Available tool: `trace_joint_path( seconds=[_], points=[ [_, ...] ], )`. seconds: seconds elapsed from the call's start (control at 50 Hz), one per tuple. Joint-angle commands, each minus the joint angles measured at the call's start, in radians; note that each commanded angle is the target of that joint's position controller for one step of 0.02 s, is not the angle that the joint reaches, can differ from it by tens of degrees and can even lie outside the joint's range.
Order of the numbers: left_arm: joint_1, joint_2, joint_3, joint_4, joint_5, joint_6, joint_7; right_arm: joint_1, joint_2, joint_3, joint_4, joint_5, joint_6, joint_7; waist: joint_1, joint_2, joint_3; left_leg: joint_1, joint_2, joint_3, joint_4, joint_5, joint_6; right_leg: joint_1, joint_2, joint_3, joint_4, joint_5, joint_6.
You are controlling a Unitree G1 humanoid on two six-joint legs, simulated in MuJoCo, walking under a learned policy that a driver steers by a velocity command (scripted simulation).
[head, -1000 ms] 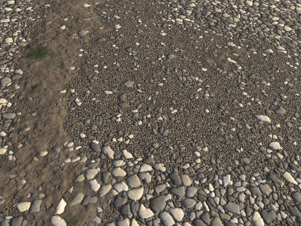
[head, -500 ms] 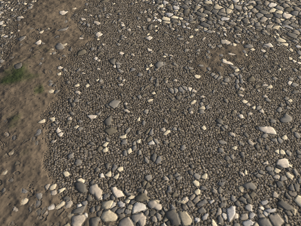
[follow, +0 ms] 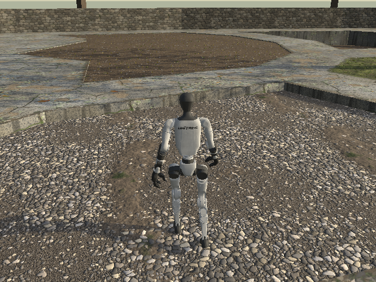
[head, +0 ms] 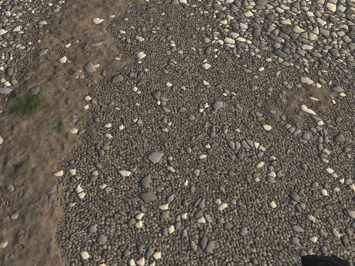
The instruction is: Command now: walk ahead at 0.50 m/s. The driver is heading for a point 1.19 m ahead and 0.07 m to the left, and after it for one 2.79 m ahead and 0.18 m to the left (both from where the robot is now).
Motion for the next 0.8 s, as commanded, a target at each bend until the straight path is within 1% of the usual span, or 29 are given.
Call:
trace_joint_path(
  seconds=[0.02, 0.04, 0.06, 0.08, 0.1, 0.12, 0.16, 0.2, 0.28, 0.32, 0.36, 0.4, 0.42, 0.44, 0.46, 0.48, 0.5, 0.52, 0.54, 0.56, 0.58, 0.6, 0.62, 0.64, 0.66, 0.68, 0.72, 0.74, 0.8],
  points=[
    [-0.067, 0.137, 0.021, -0.104, -0.026, -0.051, -0.004, 0.259, -0.160, -0.043, 0.018, 0.004, 0.006, -0.013, -0.141, 0.113, -0.214, 0.664, 0.339, -0.522, -0.263, -0.070, 0.203, -0.601, -0.067, 0.058, 0.413, 0.033, -0.028],
    [-0.108, 0.125, 0.024, -0.112, -0.014, -0.046, 0.003, 0.195, -0.133, -0.034, 0.014, -0.002, 0.004, -0.010, -0.108, 0.057, -0.129, 0.504, 0.299, -0.424, -0.303, -0.002, 0.185, -0.563, -0.103, 0.036, 0.345, 0.105, -0.025],
    [-0.099, 0.114, 0.031, -0.109, -0.003, -0.033, 0.010, 0.161, -0.107, -0.026, 0.012, -0.012, -0.002, -0.007, -0.069, 0.070, -0.095, 0.399, 0.263, -0.357, -0.338, 0.044, 0.166, -0.497, -0.133, 0.042, 0.286, 0.150, -0.026],
    [-0.075, 0.090, 0.030, -0.103, -0.001, -0.019, 0.012, 0.151, -0.099, -0.025, 0.017, -0.016, -0.005, -0.003, -0.046, 0.088, -0.087, 0.337, 0.245, -0.323, -0.370, 0.049, 0.163, -0.443, -0.143, 0.043, 0.256, 0.175, -0.025],
    [-0.060, 0.068, 0.027, -0.097, 0.000, -0.008, 0.013, 0.156, -0.101, -0.026, 0.024, -0.013, -0.008, -0.002, -0.035, 0.090, -0.081, 0.303, 0.235, -0.293, -0.395, 0.062, 0.169, -0.422, -0.145, 0.037, 0.231, 0.191, -0.021],
    [-0.066, 0.060, 0.028, -0.100, 0.002, -0.001, 0.013, 0.169, -0.115, -0.029, 0.033, -0.012, -0.011, -0.005, -0.030, 0.091, -0.068, 0.285, 0.231, -0.267, -0.415, 0.078, 0.176, -0.431, -0.149, 0.032, 0.203, 0.221, -0.014],
    [-0.133, 0.070, 0.032, -0.122, 0.009, 0.003, 0.015, 0.200, -0.143, -0.035, 0.050, -0.012, -0.012, -0.016, -0.036, 0.074, -0.038, 0.291, 0.230, -0.234, -0.443, 0.108, 0.181, -0.496, -0.156, 0.032, 0.108, 0.316, 0.002],
    [-0.202, 0.069, 0.032, -0.142, 0.015, 0.001, 0.012, 0.234, -0.152, -0.036, 0.067, -0.009, -0.007, -0.027, -0.052, 0.064, -0.023, 0.317, 0.220, -0.199, -0.452, 0.132, 0.168, -0.534, -0.154, 0.029, -0.003, 0.428, 0.012],
    [-0.333, 0.047, 0.021, -0.176, 0.011, -0.008, -0.001, 0.291, -0.167, -0.037, 0.096, 0.003, -0.002, -0.038, -0.092, 0.068, 0.003, 0.342, 0.193, -0.129, -0.456, 0.120, 0.135, -0.495, -0.118, -0.003, -0.218, 0.580, 0.017],
    [-0.394, 0.047, 0.015, -0.195, 0.006, -0.009, -0.009, 0.327, -0.175, -0.039, 0.117, 0.008, 0.002, -0.040, -0.114, 0.067, 0.021, 0.383, 0.207, -0.125, -0.447, 0.102, 0.135, -0.491, -0.104, -0.013, -0.282, 0.584, 0.018],
    [-0.445, 0.051, 0.011, -0.218, 0.002, -0.013, -0.019, 0.357, -0.179, -0.042, 0.137, 0.010, 0.010, -0.041, -0.130, 0.066, 0.038, 0.447, 0.233, -0.128, -0.419, 0.106, 0.135, -0.507, -0.095, -0.016, -0.330, 0.546, 0.011],
    [-0.470, 0.062, 0.010, -0.236, -0.001, -0.020, -0.031, 0.367, -0.188, -0.047, 0.151, 0.014, 0.019, -0.044, -0.127, 0.074, 0.045, 0.503, 0.263, -0.140, -0.379, 0.133, 0.127, -0.504, -0.088, -0.015, -0.367, 0.477, -0.010],
    [-0.461, 0.072, 0.012, -0.239, -0.001, -0.024, -0.035, 0.362, -0.195, -0.050, 0.153, 0.016, 0.024, -0.046, -0.116, 0.083, 0.039, 0.523, 0.274, -0.144, -0.354, 0.170, 0.119, -0.479, -0.081, -0.020, -0.384, 0.437, -0.023],
    [-0.431, 0.087, 0.017, -0.234, -0.002, -0.028, -0.038, 0.351, -0.203, -0.053, 0.154, 0.017, 0.029, -0.048, -0.095, 0.093, 0.021, 0.534, 0.278, -0.144, -0.319, 0.241, 0.109, -0.422, -0.066, -0.033, -0.398, 0.401, -0.036],
    [-0.360, 0.109, 0.028, -0.216, 0.000, -0.031, -0.037, 0.325, -0.209, -0.054, 0.149, 0.019, 0.033, -0.049, -0.049, 0.101, -0.020, 0.529, 0.261, -0.124, -0.241, 0.394, 0.092, -0.307, -0.035, -0.062, -0.423, 0.389, -0.055],
    [-0.211, 0.149, 0.052, -0.166, 0.005, -0.032, -0.031, 0.316, -0.189, -0.047, 0.145, 0.019, 0.038, -0.050, 0.017, 0.083, -0.110, 0.490, 0.208, -0.082, -0.075, 0.522, 0.067, -0.100, -0.006, -0.087, -0.437, 0.403, -0.081],
    [-0.018, 0.224, 0.076, -0.122, 0.016, -0.032, -0.022, 0.318, -0.151, -0.030, 0.124, 0.003, 0.037, -0.050, 0.082, -0.005, -0.258, 0.304, 0.150, -0.033, 0.217, 0.351, 0.029, 0.212, -0.150, 0.073, -0.404, 0.443, -0.144],
    [0.060, 0.306, 0.093, -0.098, 0.014, -0.024, -0.022, 0.430, -0.032, 0.006, 0.114, -0.003, 0.015, -0.040, 0.034, -0.263, -0.376, -0.118, -0.037, -0.011, 0.587, -0.219, -0.045, 0.566, -0.377, 0.526, -0.492, 0.279, -0.301],
    [0.065, 0.214, 0.065, -0.102, 0.007, -0.023, -0.024, 0.390, -0.106, -0.010, 0.126, 0.012, -0.008, -0.035, 0.063, -0.222, -0.399, -0.236, -0.021, -0.158, 0.728, -0.445, -0.033, 0.566, -0.388, 0.667, -0.589, 0.177, -0.299],
    [-0.019, 0.171, 0.050, -0.116, 0.007, -0.025, -0.022, 0.301, -0.165, -0.026, 0.096, 0.036, -0.022, -0.030, 0.052, -0.169, -0.262, -0.308, 0.034, -0.156, 0.763, -0.377, -0.015, 0.451, -0.354, 0.527, -0.602, 0.180, -0.252],
    [-0.100, 0.145, 0.040, -0.136, 0.011, -0.025, -0.021, 0.246, -0.163, -0.026, 0.084, 0.037, -0.024, -0.034, 0.023, -0.096, -0.181, -0.283, 0.089, -0.125, 0.723, -0.282, -0.010, 0.306, -0.316, 0.404, -0.624, 0.251, -0.224],
    [-0.155, 0.117, 0.032, -0.143, 0.019, -0.027, -0.025, 0.215, -0.155, -0.030, 0.080, 0.021, -0.019, -0.040, -0.004, -0.056, -0.116, -0.243, 0.120, -0.114, 0.661, -0.219, -0.013, 0.174, -0.280, 0.325, -0.659, 0.324, -0.212],
    [-0.179, 0.092, 0.024, -0.143, 0.028, -0.031, -0.027, 0.231, -0.143, -0.035, 0.082, 0.016, -0.007, -0.043, -0.038, -0.078, -0.098, -0.178, 0.147, -0.122, 0.615, -0.176, -0.013, 0.094, -0.253, 0.269, -0.689, 0.370, -0.199],
    [-0.183, 0.086, 0.022, -0.137, 0.028, -0.034, -0.029, 0.248, -0.123, -0.034, 0.087, 0.014, 0.006, -0.043, -0.055, -0.088, -0.089, -0.137, 0.153, -0.121, 0.586, -0.153, -0.016, 0.049, -0.237, 0.237, -0.718, 0.387, -0.200],
    [-0.174, 0.093, 0.024, -0.129, 0.024, -0.038, -0.028, 0.257, -0.105, -0.032, 0.090, 0.013, 0.017, -0.044, -0.064, -0.085, -0.080, -0.125, 0.157, -0.116, 0.556, -0.140, -0.022, 0.023, -0.230, 0.207, -0.739, 0.412, -0.206],
    [-0.161, 0.107, 0.027, -0.120, 0.021, -0.042, -0.025, 0.244, -0.098, -0.032, 0.085, 0.010, 0.024, -0.046, -0.068, -0.076, -0.064, -0.138, 0.161, -0.111, 0.521, -0.115, -0.031, 0.008, -0.229, 0.182, -0.758, 0.439, -0.212],
    [-0.128, 0.133, 0.033, -0.104, 0.020, -0.042, -0.013, 0.178, -0.099, -0.033, 0.062, 0.002, 0.030, -0.049, -0.058, -0.052, -0.035, -0.198, 0.164, -0.108, 0.421, -0.028, -0.051, 0.016, -0.231, 0.150, -0.782, 0.484, -0.218],
    [-0.111, 0.137, 0.033, -0.096, 0.019, -0.040, -0.008, 0.146, -0.097, -0.033, 0.052, -0.001, 0.030, -0.048, -0.051, -0.047, -0.027, -0.219, 0.163, -0.107, 0.367, 0.024, -0.058, 0.029, -0.228, 0.133, -0.787, 0.499, -0.213],
    [-0.075, 0.139, 0.030, -0.079, 0.014, -0.033, 0.001, 0.058, -0.079, -0.027, 0.030, 0.002, 0.026, -0.038, -0.027, -0.055, -0.007, -0.207, 0.141, -0.087, 0.197, 0.171, -0.062, 0.042, -0.195, 0.064, -0.795, 0.509, -0.183]
  ],
)
Keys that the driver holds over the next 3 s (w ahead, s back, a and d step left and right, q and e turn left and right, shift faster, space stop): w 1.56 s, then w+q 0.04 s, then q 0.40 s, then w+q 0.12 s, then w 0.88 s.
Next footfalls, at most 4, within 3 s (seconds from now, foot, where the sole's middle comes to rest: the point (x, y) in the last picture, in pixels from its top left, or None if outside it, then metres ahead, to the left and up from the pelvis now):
0.50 right None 0.43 -0.15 -0.76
1.06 left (171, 191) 0.74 0.09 -0.76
1.60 right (228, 135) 1.04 -0.16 -0.76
2.14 left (177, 124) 1.09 0.08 -0.76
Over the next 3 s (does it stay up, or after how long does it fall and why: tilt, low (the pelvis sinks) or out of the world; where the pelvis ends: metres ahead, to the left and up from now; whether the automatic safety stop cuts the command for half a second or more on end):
stays up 1.45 0.04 0.02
